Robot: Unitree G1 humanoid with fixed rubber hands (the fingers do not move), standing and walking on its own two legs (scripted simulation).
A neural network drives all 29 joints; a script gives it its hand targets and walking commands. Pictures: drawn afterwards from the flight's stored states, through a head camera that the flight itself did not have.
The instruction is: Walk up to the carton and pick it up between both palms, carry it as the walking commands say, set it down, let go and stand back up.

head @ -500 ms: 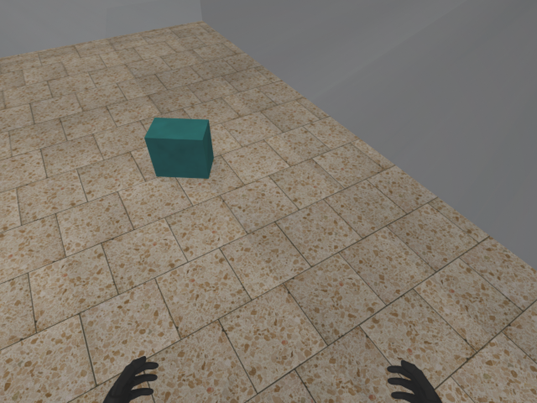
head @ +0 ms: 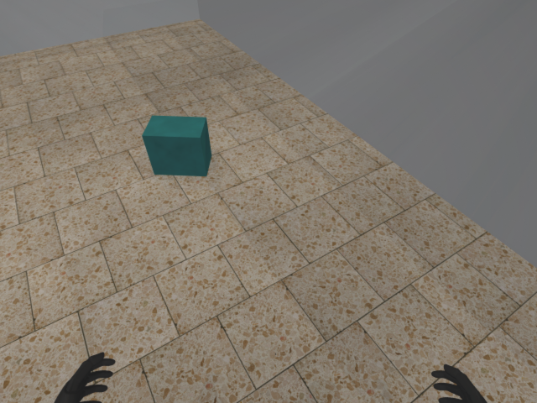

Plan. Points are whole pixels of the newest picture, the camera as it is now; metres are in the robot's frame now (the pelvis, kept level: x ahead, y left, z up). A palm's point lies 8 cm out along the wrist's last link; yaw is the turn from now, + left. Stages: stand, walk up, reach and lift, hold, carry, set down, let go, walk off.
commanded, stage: stand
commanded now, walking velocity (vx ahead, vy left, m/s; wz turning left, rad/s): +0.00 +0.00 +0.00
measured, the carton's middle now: (179, 146) +1.48 +0.48 -0.62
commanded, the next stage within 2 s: walk up in 1.16 s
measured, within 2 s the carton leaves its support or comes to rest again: neither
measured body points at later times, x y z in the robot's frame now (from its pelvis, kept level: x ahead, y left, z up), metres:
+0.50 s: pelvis +0.00 +0.00 +0.01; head +0.00 +0.00 +0.46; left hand +0.14 +0.30 -0.09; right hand +0.14 -0.29 -0.09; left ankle +0.01 +0.13 -0.71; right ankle +0.01 -0.12 -0.71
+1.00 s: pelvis +0.00 +0.01 +0.03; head -0.01 +0.01 +0.48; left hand +0.12 +0.31 -0.08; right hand +0.12 -0.29 -0.08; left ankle +0.01 +0.13 -0.71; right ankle +0.01 -0.12 -0.71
